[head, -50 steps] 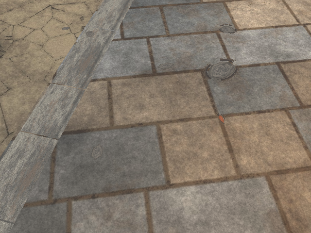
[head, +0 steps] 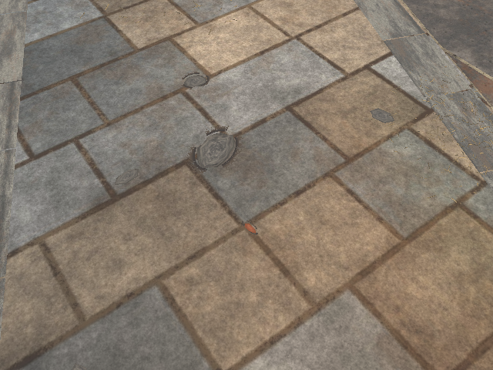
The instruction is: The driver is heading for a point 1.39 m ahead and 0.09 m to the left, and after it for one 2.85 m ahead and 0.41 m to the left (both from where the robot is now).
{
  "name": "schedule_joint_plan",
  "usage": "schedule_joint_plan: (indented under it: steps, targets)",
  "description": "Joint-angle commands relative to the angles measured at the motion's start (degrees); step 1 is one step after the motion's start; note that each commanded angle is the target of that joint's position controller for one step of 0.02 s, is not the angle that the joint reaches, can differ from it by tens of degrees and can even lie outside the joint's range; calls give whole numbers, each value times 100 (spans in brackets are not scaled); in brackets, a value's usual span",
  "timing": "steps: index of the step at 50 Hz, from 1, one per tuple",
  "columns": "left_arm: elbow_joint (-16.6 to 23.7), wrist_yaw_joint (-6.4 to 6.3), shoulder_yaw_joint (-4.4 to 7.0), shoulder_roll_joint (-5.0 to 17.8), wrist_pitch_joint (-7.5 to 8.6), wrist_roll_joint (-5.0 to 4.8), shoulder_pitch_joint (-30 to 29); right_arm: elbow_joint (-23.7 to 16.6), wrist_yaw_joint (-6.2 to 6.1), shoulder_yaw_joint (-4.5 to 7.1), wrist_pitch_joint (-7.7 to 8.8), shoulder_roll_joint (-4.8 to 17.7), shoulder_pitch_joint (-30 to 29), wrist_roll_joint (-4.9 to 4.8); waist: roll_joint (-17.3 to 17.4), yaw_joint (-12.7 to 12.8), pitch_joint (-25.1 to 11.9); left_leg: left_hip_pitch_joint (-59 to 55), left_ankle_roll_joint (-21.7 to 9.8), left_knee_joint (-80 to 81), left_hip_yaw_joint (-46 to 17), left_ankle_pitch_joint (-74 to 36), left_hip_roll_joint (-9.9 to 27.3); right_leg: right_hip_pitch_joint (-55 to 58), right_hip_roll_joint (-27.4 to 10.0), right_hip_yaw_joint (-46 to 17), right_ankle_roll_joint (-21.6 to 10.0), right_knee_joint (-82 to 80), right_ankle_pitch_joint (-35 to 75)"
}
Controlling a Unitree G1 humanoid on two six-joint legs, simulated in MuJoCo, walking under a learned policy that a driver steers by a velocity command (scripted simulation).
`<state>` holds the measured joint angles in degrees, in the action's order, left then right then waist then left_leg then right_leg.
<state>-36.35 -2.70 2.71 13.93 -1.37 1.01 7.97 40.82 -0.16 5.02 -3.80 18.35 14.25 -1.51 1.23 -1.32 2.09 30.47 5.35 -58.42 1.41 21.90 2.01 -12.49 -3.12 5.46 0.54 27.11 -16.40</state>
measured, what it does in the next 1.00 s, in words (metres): steps on the spot: left foot, then right foot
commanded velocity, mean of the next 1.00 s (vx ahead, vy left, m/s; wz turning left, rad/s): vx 0.00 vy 0.00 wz -0.08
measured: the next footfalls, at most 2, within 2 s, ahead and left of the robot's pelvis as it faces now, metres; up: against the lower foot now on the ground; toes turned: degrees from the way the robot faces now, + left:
left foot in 0.14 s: +0.04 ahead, +0.14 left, +0.00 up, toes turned +11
right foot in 0.60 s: +0.08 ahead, -0.07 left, +0.00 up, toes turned +9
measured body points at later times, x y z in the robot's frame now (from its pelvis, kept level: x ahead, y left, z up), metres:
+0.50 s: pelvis +0.02 +0.05 +0.00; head +0.03 +0.06 +0.45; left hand +0.06 +0.35 -0.12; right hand +0.28 -0.13 -0.07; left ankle +0.00 +0.13 -0.74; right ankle +0.08 -0.09 -0.71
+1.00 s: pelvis +0.04 +0.06 +0.00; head +0.08 +0.05 +0.44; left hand +0.25 +0.33 -0.08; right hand +0.18 -0.25 -0.09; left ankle +0.08 +0.17 -0.74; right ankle +0.04 -0.08 -0.74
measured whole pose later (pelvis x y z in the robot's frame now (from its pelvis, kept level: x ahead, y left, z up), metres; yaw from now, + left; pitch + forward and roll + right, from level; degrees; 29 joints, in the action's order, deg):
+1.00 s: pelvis +0.04 +0.06 +0.00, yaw -10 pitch +2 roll +1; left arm -34.2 -2.2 6.0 19.9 -3.4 -1.8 8.9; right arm 38.3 0.0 4.7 0.8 17.0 5.2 -0.4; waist -0.7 0.7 2.4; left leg 17.7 1.8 -27.6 -6.1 12.4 -4.3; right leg -19.5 6.4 -17.5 0.5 32.4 -14.7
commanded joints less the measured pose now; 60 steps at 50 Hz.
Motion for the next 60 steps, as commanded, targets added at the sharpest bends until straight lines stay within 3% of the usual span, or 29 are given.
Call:
schedule_joint_plan:
  steps: [1, 4, 6, 7, 8, 9, 10, 12, 17, 20, 22, 26, 30, 31, 32, 33, 34, 37, 42, 48, 49, 50, 51, 52, 53, 54, 57, 58, 60]
  targets:
    - [285, -31, 354, 1054, 44, -37, -88, -822, 164, -42, 78, 121, -579, 3, -1041, 318, -545, 9, -66, 910, 134, -61, 219, 732, -1474, -545, -1136, -512, 2603]
    - [192, 61, 452, 1237, 83, -173, -69, -917, 251, 60, 35, 349, -348, -10, -1068, 221, -621, -560, -337, 1725, 439, -211, 56, 699, -1688, -407, -1000, -163, 2700]
    - [56, 137, 444, 1073, 135, -266, 25, -803, 169, 188, -8, 491, 103, 13, -695, -24, -666, -1553, -667, 2764, 466, -1141, -226, 201, -1449, 73, -500, 691, 2074]
    - [14, 180, 412, 886, 169, -154, 254, -762, 56, 381, 14, 1019, 499, 21, 386, -121, -745, -2629, -1060, 3253, -524, -3107, 170, -821, -916, 510, -9, 2057, 931]
    - [456, 190, 251, 496, 195, 125, -116, -954, -16, 518, 95, 1824, 544, 120, 2213, -18, -782, -3480, -2257, 3371, -3139, -5245, 1665, -2880, 124, 330, 561, 3864, -2356]
    - [542, 144, 289, 742, 222, 80, -680, -1005, 79, 436, 265, 1552, 693, 305, 1381, -500, -1485, -3457, -2841, 3702, -3579, -4448, 2014, -3130, 310, -878, 493, 4670, -2529]
    - [560, 111, 320, 867, 230, -62, -882, -970, 88, 371, 373, 1397, 492, 284, 879, -396, -1185, -3244, -2592, 3807, -3135, -3681, 1750, -3201, 234, -1075, 331, 4771, -2071]
    - [394, 6, 366, 937, 221, -29, -698, -1039, -40, 260, 353, 1021, -205, 5, 286, -7, -734, -2689, -1978, 3798, -2499, -2805, 1207, -3129, 69, -1185, 225, 4144, -1080]
    - [-58, 84, 276, 704, 131, -81, -28, -1125, -213, 46, 247, 673, -607, 164, 398, 174, -1061, -2206, -1776, 3700, -1577, -3272, 853, -2052, 190, -825, 451, 3295, -108]
    - [-157, 152, 138, 478, 87, -95, 26, -958, -175, -155, 282, 251, -718, 283, 548, 108, -1003, -1847, -1716, 3791, -1219, -2531, 769, -1222, -90, -780, 445, 2274, 117]
    - [-135, 207, 126, 567, 82, -135, -49, -790, -90, -193, 326, 245, -661, 375, 705, -38, -707, -1512, -1769, 3965, -1202, -1746, 831, -763, -107, -674, 370, 1802, 85]
    - [102, 227, 245, 1038, 111, -245, -151, -658, -98, -13, 269, 805, -710, 267, 643, -118, -137, -1823, -1930, 3819, -1546, -1862, 1217, -1229, 60, -460, 142, 1505, -578]
    - [36, 311, 240, 897, 152, -239, 406, -614, -225, 30, 185, 699, -784, 102, 389, 162, -381, -2313, -1588, 3098, -1184, -3026, 1202, -828, 134, -414, -158, 379, 420]
    - [57, 291, 308, 1119, 152, -210, 500, -645, -247, 41, 208, 601, -760, 120, -34, 136, -445, -2063, -1227, 2532, -798, -2393, 814, -478, -88, -997, -398, 25, 1666]
    - [84, 225, 475, 1684, 166, -216, 598, -882, -241, 20, 263, 412, -881, 296, -1307, -64, -552, -1172, -670, 1405, 27, -1488, -81, 70, -931, -2499, -1008, -186, 3212]
    - [94, 210, 495, 1642, 180, -142, 913, -1064, -242, -9, 309, 337, -1610, 344, -1826, 459, -491, 202, -353, 334, -79, 939, -897, 743, -1552, -3771, -1883, -679, 3615]
    - [77, 203, 455, 1541, 251, -17, 1147, -1088, -212, -2, 342, 300, -1609, 289, -1369, 540, -758, 613, -333, -654, -633, 1614, -781, 1117, -1653, -3836, -2053, -766, 3496]
    - [254, 94, 443, 1335, 236, -256, 380, -903, -169, 39, 336, 285, -1342, 193, -554, 141, -764, 774, -243, -466, -881, 616, -438, 1129, -959, -2888, -1359, -504, 3143]
    - [409, -25, 533, 1408, -53, -249, 308, -793, -61, -9, 437, 56, -1324, 110, -854, 189, -962, -68, -29, 1222, -711, 31, -713, 829, -500, -2924, -1190, -358, 2830]
    - [636, 42, 562, 1429, -148, -333, -139, -553, 23, 146, 550, 386, -699, 65, -1268, -8, -886, -1503, -191, 3318, -678, -820, -767, 37, -180, -3592, -876, -166, 1831]
    - [654, 36, 507, 1289, -147, -334, -168, -441, 6, 201, 560, 495, -464, 91, -1171, -61, -953, -2028, -302, 3840, -690, -1393, -481, -193, 20, -3401, -662, 95, 1210]
    - [600, 49, 396, 928, -155, -225, 246, -491, -26, 265, 537, 817, -447, 176, -245, 180, -1155, -2681, -725, 4068, -1780, -1410, 657, -759, 529, -2798, -380, 1112, -517]
    - [727, 51, 389, 903, -96, -206, 401, -557, -12, 291, 502, 1145, -653, 399, 1344, 438, -745, -2556, -1661, 4355, -3486, -1942, 1693, -1992, 1302, -1971, -90, 2245, -2129]
    - [630, 59, 494, 1344, -18, -111, 576, -687, -7, 237, 552, 919, -875, 438, 1204, 480, -585, -2192, -2162, 4398, -3831, -1918, 2116, -2127, 798, -1895, 117, 3486, -2059]
    - [464, 70, 572, 1605, -19, -153, 488, -748, -41, 132, 565, 565, -1100, 360, 679, 455, -423, -1933, -2061, 4274, -3075, -1807, 1789, -2049, 662, -1805, 199, 3946, -1618]
    - [341, 47, 540, 1474, -47, -129, 414, -726, -60, 77, 551, 425, -1163, 271, 360, 413, -325, -1803, -1824, 4175, -2534, -1618, 1319, -1915, 668, -1768, 287, 4060, -1300]
    - [313, 72, 218, 643, -36, -17, 305, -503, -43, -162, 555, 33, -1062, 185, 411, 395, -388, -1719, -1641, 4137, -1834, -2031, 692, -1309, 489, -1567, 462, 3147, -815]
    - [369, 95, 137, 490, -5, 25, 157, -468, -21, -151, 526, 88, -1023, 157, 632, 338, -386, -1819, -1588, 4102, -1694, -2158, 518, -1100, 368, -1173, 518, 2361, -833]
    - [481, 86, 163, 604, 56, -37, -282, -430, -20, 75, 404, 723, -614, 90, 1015, 9, -306, -2019, -1649, 3905, -1921, -2479, 448, -836, 572, -835, 566, 1397, -1169]
Velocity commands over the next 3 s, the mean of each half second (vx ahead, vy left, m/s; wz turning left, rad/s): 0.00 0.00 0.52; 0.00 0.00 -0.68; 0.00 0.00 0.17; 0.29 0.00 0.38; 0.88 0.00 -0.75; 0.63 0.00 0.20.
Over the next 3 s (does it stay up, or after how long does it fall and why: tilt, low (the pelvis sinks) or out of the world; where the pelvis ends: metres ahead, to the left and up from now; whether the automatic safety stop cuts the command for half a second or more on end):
stays up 0.88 0.11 0.00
